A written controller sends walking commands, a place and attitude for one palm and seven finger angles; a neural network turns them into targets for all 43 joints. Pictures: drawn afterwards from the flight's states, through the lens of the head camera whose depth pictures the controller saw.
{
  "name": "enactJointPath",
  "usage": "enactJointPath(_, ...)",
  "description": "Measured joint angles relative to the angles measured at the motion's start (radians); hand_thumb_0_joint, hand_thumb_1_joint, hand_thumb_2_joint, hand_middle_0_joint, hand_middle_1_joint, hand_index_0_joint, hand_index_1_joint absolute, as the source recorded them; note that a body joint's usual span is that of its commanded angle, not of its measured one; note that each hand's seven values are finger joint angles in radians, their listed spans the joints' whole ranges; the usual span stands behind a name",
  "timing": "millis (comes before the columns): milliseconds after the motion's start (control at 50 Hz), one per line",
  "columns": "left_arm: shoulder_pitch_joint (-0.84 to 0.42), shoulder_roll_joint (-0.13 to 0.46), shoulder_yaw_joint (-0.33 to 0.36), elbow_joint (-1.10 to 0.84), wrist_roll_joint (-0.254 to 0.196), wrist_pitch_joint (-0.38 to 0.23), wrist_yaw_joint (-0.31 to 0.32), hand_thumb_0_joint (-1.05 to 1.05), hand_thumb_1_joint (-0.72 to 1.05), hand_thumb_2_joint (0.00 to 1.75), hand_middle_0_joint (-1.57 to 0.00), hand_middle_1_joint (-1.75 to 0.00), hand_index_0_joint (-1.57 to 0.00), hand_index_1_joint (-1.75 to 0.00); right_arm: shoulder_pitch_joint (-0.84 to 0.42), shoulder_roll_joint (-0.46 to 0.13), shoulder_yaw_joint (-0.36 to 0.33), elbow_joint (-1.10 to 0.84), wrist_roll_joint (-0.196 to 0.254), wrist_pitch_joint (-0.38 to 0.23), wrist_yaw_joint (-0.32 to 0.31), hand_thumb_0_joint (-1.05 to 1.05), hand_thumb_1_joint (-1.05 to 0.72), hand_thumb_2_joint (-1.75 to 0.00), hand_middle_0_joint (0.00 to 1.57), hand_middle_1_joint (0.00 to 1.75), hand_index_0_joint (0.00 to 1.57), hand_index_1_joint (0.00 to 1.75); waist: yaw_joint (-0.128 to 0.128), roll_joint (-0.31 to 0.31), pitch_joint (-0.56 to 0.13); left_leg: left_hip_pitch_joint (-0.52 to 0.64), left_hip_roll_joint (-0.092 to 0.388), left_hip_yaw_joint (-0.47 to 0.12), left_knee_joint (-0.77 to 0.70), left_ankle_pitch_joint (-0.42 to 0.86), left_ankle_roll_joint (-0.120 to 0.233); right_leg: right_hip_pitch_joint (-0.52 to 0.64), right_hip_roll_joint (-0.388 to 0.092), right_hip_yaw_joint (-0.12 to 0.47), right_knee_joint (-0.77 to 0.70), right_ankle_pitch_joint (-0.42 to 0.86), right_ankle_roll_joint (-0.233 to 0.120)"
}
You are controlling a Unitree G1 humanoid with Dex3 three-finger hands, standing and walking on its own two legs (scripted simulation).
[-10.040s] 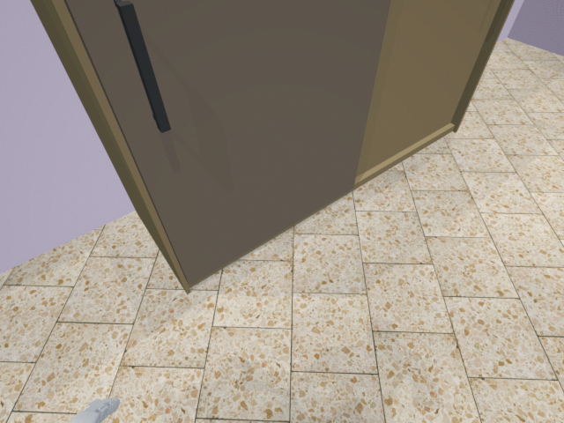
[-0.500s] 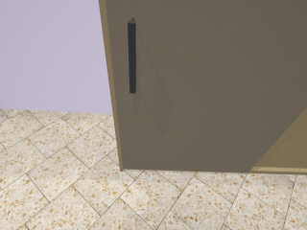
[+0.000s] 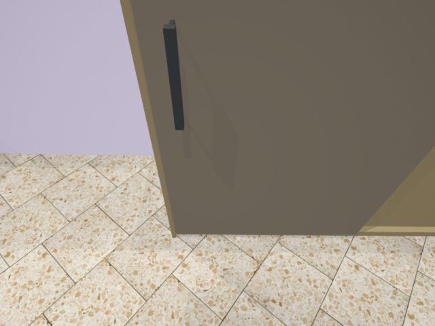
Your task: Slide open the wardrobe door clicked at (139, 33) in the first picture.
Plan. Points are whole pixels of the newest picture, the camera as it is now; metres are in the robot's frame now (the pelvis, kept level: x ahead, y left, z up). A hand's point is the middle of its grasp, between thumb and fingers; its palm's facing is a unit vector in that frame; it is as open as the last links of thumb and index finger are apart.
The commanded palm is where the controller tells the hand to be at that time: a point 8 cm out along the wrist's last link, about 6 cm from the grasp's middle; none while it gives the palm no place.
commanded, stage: look again from close up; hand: left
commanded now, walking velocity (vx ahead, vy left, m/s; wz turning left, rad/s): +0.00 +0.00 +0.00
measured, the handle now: (176, 80) +0.63 +0.14 +0.13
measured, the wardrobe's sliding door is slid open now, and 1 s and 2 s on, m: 0.00 0.00 0.00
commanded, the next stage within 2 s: shuffle to correct the standing spot in 0.98 s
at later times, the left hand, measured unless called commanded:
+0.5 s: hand out of the picture +0.01 +0.14 -0.17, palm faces +0.02 -0.99 -0.17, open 7.3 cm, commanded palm none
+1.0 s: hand out of the picture +0.01 +0.14 -0.17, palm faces +0.02 -0.99 -0.17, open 7.3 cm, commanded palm none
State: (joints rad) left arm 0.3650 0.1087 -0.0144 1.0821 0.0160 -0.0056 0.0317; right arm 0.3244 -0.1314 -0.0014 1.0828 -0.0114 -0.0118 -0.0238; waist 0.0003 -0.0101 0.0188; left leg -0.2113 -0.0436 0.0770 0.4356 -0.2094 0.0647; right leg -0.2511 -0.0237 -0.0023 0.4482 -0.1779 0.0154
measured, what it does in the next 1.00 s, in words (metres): stands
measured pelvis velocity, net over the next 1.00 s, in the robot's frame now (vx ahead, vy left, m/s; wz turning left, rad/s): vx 0.02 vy -0.02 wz -0.01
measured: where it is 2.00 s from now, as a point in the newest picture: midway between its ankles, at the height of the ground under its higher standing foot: outside the picture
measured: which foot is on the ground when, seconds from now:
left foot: down 0.00-1.00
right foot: down 0.00-1.00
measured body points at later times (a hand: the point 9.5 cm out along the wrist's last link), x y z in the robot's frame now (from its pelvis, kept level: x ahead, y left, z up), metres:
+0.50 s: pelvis +0.01 -0.02 +0.00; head +0.02 -0.02 +0.45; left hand +0.01 +0.19 -0.16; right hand +0.00 -0.23 -0.16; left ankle +0.02 +0.08 -0.74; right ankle +0.04 -0.13 -0.74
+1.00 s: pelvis +0.02 -0.02 +0.00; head +0.03 -0.02 +0.45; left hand +0.01 +0.19 -0.16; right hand +0.01 -0.24 -0.16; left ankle +0.02 +0.08 -0.74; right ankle +0.04 -0.13 -0.74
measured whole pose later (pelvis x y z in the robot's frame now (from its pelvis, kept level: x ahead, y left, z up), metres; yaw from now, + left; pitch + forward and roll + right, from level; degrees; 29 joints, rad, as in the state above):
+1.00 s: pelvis +0.02 -0.02 +0.00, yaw +0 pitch -1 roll +0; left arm 0.32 0.13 -0.02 1.09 0.01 -0.01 0.03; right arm 0.31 -0.13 0.01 1.12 -0.01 -0.02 -0.03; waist 0.00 0.00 0.03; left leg -0.17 -0.01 0.07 0.41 -0.23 0.03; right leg -0.21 0.01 -0.01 0.43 -0.20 -0.02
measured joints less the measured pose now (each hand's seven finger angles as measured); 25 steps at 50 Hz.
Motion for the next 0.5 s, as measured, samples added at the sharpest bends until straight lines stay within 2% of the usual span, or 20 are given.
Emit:
enactJointPath(160,-0.016,-0.007,-0.007,0.004,-0.002,-0.005,-0.001,0.00,0.91,0.90,-0.20,-0.30,-0.20,-0.30,-0.015,0.003,0.005,0.008,0.001,-0.002,-0.002,0.00,-0.91,-0.90,0.20,0.30,0.20,0.30,0.000,-0.003,0.003,0.008,0.013,-0.004,-0.001,-0.008,-0.014,0.008,0.013,-0.004,-0.003,-0.007,-0.013)
enactJointPath(500,-0.039,0.022,-0.001,-0.002,-0.005,-0.007,0.002,0.01,0.92,0.90,-0.20,-0.30,-0.20,-0.30,-0.011,0.010,0.011,0.026,0.000,-0.002,-0.002,0.00,-0.91,-0.90,0.20,0.30,0.20,0.30,-0.003,0.007,0.005,0.029,0.028,-0.006,-0.009,-0.017,-0.030,0.027,0.028,-0.006,-0.010,-0.017,-0.027)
